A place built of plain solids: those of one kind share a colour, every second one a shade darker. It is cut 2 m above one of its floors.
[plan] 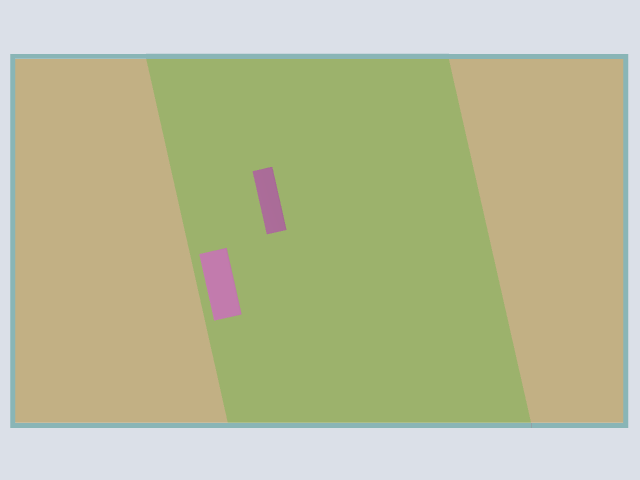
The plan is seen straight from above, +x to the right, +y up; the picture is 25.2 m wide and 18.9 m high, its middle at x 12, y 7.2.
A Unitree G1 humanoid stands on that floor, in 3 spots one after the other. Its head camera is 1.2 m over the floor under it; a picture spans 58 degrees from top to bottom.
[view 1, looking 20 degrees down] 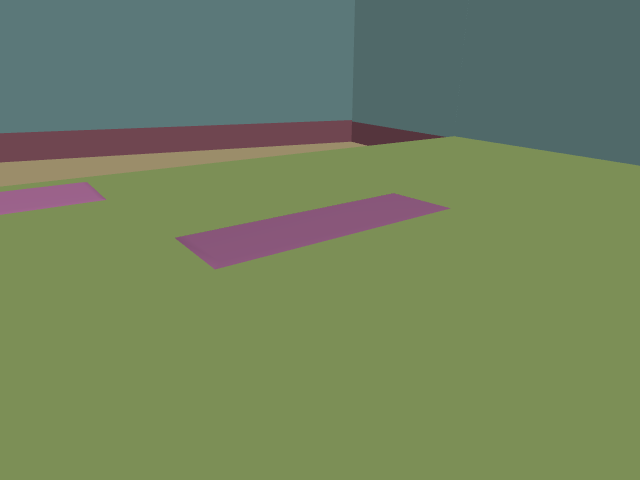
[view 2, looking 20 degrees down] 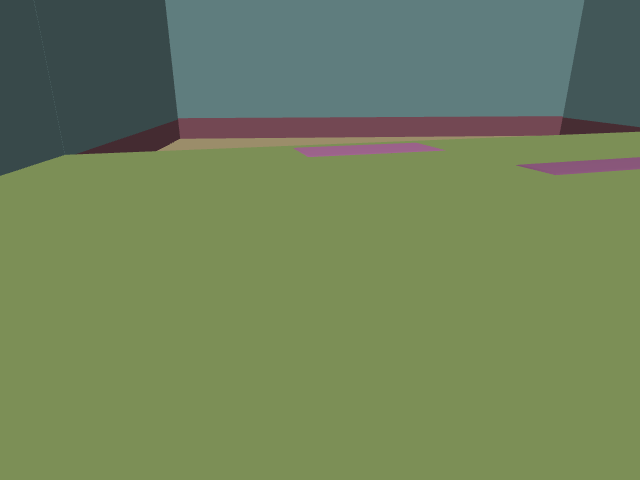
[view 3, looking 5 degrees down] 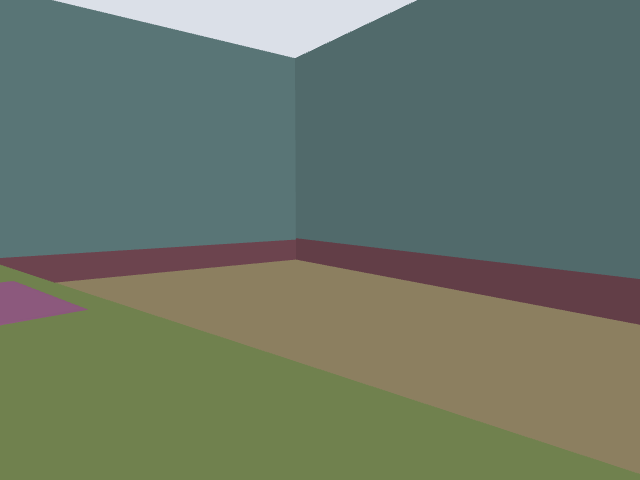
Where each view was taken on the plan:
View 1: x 13.45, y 7.15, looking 156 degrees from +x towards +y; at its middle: mat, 3.49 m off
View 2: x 16.35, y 3.95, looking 176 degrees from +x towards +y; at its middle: deck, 3.51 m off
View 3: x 8.04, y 12.01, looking -127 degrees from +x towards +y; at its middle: wall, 13.41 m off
